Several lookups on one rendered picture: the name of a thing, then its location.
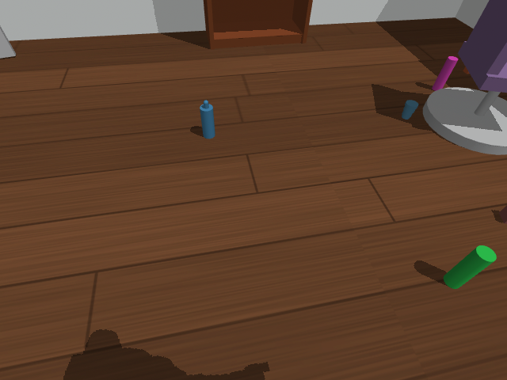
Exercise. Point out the office chair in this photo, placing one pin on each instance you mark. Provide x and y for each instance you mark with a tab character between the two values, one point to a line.
471	118

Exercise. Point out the bookshelf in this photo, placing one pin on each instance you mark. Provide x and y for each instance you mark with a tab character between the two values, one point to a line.
245	23

